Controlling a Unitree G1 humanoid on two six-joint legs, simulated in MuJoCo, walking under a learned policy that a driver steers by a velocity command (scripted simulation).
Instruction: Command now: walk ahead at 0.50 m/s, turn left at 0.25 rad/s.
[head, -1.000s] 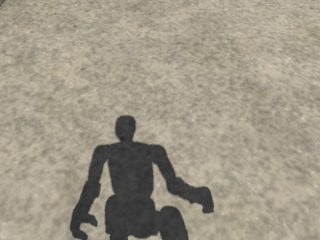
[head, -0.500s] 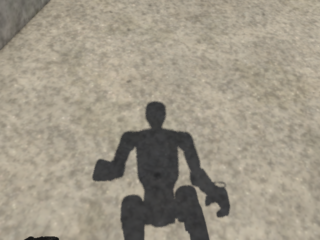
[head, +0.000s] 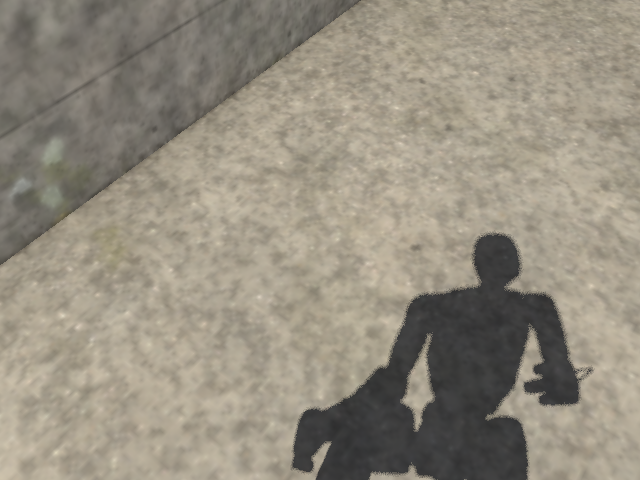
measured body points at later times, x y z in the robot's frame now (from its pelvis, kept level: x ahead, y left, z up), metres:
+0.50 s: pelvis +0.26 +0.05 +0.00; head +0.28 +0.05 +0.45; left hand +0.45 +0.30 -0.11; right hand +0.27 -0.24 -0.11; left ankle +0.24 +0.16 -0.75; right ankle +0.33 -0.13 -0.67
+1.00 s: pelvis +0.51 -0.08 +0.00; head +0.53 -0.11 +0.45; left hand +0.70 +0.14 -0.11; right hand +0.56 -0.41 -0.09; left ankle +0.70 +0.04 -0.68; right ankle +0.47 -0.14 -0.75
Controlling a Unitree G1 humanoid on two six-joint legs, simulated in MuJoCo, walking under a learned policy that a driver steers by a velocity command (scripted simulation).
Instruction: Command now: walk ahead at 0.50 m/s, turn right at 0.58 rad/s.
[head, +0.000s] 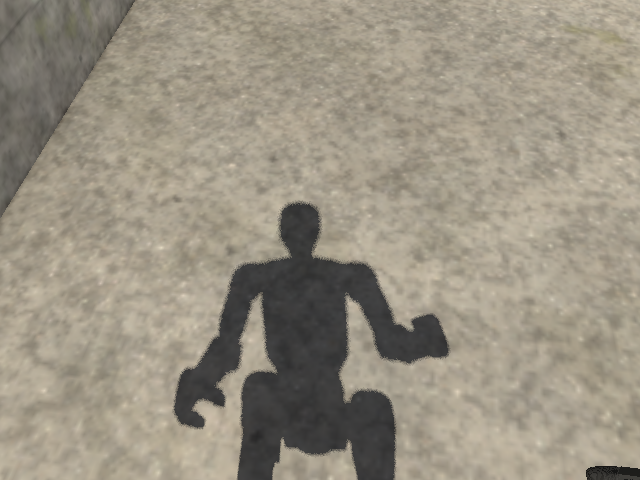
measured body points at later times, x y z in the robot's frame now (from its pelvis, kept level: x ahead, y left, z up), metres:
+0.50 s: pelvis +0.28 +0.04 +0.00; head +0.31 +0.04 +0.45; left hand +0.52 +0.25 -0.09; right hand +0.24 -0.25 -0.12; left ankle +0.27 +0.15 -0.75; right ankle +0.32 -0.14 -0.67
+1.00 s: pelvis +0.51 -0.12 +0.00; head +0.53 -0.14 +0.45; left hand +0.72 +0.09 -0.11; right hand +0.52 -0.43 -0.11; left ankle +0.69 -0.01 -0.67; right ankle +0.47 -0.18 -0.75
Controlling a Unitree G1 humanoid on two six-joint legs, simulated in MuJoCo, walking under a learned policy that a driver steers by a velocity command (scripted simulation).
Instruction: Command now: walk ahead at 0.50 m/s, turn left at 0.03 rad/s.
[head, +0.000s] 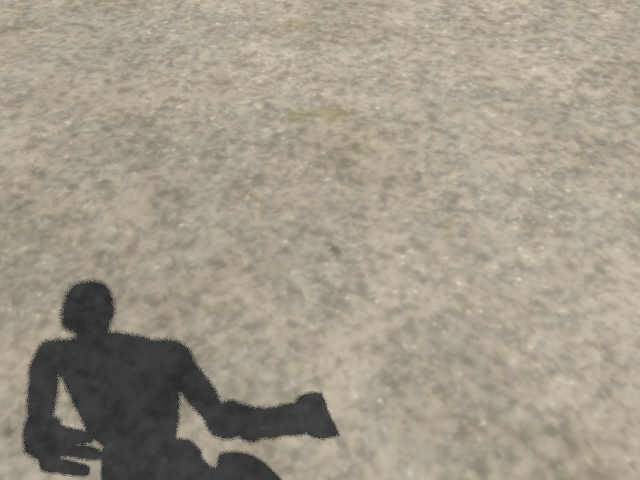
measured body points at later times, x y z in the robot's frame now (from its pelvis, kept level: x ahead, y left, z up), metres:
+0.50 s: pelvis +0.23 +0.07 -0.01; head +0.29 +0.10 +0.43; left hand +0.33 +0.38 -0.12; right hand +0.44 -0.17 -0.11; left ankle +0.29 +0.16 -0.75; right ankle +0.31 -0.09 -0.68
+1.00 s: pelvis +0.31 +0.04 -0.01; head +0.36 +0.05 +0.44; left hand +0.29 +0.36 -0.10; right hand +0.60 -0.11 -0.11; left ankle +0.24 +0.16 -0.69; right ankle +0.39 -0.06 -0.75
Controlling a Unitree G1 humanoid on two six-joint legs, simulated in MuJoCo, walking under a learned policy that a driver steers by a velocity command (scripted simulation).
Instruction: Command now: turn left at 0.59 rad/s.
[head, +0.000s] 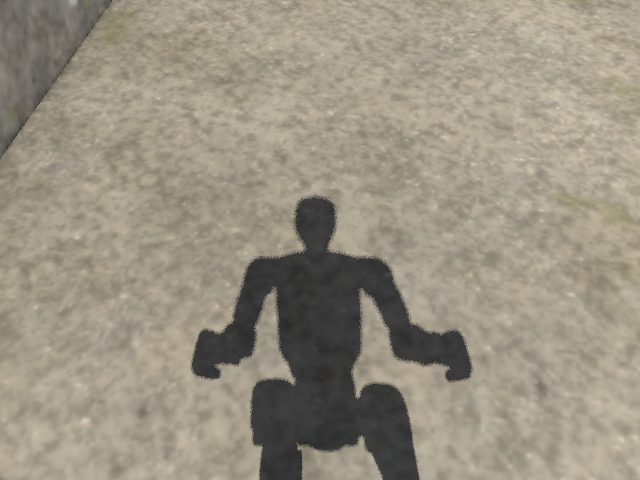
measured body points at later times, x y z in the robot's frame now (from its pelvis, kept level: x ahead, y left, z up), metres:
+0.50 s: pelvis +0.04 +0.04 +0.00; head +0.05 +0.05 +0.45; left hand +0.13 +0.34 -0.09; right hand +0.21 -0.21 -0.09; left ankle -0.01 +0.13 -0.74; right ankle +0.11 -0.09 -0.71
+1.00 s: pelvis +0.23 +0.07 -0.01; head +0.27 +0.07 +0.44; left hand +0.14 +0.33 -0.13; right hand +0.52 -0.09 -0.08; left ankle +0.37 +0.24 -0.71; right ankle +0.12 -0.08 -0.74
